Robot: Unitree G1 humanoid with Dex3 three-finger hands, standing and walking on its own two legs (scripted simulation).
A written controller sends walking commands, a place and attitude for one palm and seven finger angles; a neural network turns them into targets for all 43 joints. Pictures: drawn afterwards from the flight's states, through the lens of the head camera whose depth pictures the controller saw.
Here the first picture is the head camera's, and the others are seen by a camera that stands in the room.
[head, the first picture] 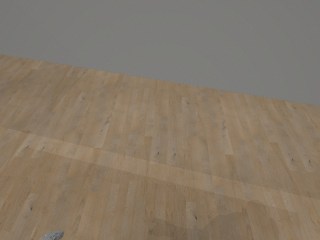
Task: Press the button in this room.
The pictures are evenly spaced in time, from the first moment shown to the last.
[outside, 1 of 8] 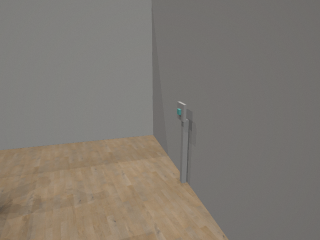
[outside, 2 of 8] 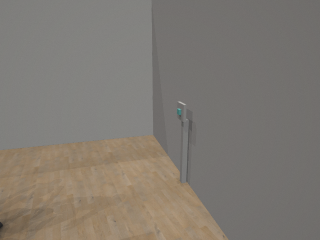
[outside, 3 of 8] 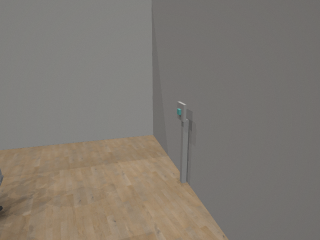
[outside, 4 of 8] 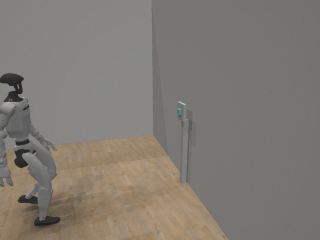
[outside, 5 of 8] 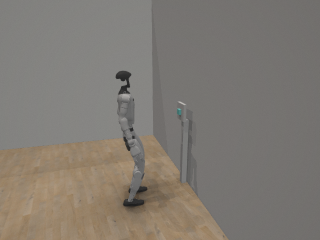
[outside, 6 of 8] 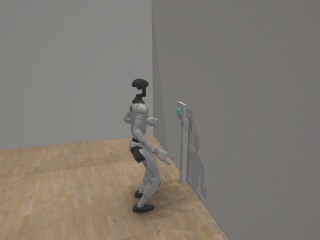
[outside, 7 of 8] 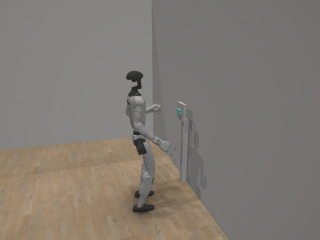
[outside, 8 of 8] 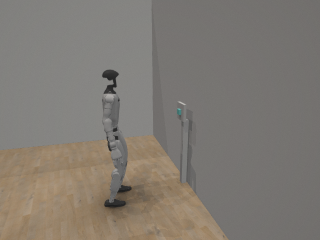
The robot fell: no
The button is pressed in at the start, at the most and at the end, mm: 0 14 0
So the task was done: yes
